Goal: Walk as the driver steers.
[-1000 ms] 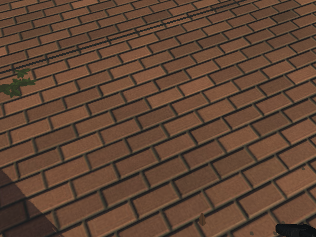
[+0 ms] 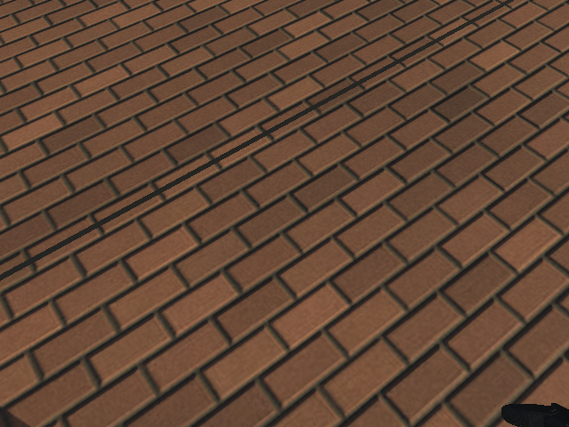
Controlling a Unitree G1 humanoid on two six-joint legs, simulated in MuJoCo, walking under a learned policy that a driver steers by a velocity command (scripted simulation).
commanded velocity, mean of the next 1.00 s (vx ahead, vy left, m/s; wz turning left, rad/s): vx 0.50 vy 0.00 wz -0.43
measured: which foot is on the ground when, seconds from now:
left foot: up 0.00-0.08, down 0.10-0.62, up 0.64-1.00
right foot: down 0.00-0.12, up 0.14-0.60, down 0.62-1.00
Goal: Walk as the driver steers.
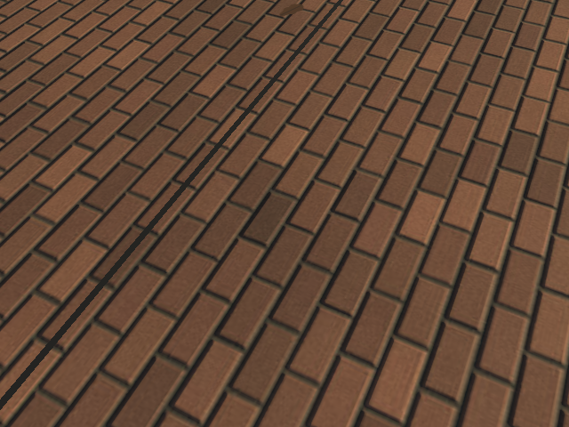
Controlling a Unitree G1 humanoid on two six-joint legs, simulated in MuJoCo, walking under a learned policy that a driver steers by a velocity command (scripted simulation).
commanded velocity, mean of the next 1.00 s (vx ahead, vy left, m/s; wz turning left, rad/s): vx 0.50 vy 0.00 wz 0.52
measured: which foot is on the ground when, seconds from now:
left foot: up 0.00-0.14, down 0.16-0.66, up 0.68-1.00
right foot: down 0.00-0.16, up 0.18-0.62, down 0.64-1.00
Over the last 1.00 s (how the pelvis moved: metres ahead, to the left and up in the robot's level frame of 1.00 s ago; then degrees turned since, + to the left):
0.51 -0.13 0.00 -25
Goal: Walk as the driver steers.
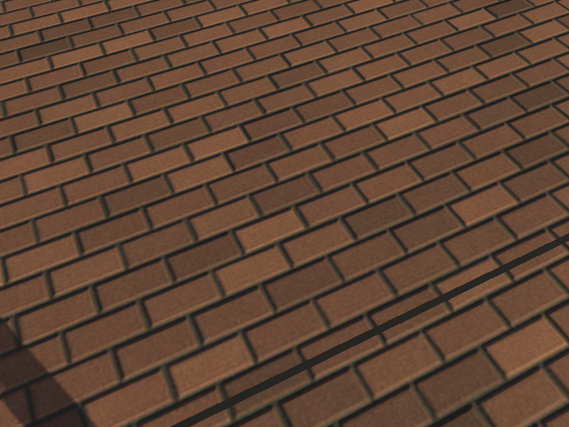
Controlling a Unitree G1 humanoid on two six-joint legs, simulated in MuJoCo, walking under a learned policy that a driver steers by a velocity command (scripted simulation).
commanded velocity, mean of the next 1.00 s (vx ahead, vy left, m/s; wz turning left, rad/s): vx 0.50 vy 0.00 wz -0.14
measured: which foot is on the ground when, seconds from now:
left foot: up 0.00-0.14, down 0.16-0.72, up 0.74-1.00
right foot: down 0.00-0.18, up 0.20-0.68, down 0.70-1.00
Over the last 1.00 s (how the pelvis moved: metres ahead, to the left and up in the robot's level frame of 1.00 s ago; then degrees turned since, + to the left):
0.56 0.12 0.00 35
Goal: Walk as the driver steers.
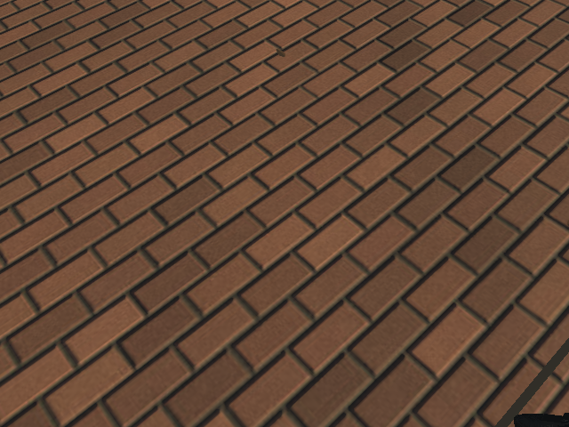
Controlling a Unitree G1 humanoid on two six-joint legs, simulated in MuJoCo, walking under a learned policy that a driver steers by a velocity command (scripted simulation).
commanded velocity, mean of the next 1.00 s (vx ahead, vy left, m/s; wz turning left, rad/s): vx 0.50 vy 0.00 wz -0.53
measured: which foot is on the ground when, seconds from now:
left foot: up 0.00-0.16, down 0.18-0.70, up 0.72-1.00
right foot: down 0.00-0.18, up 0.20-0.68, down 0.70-1.00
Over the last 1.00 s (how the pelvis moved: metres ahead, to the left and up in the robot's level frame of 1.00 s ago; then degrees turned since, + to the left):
0.57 0.00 0.00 -14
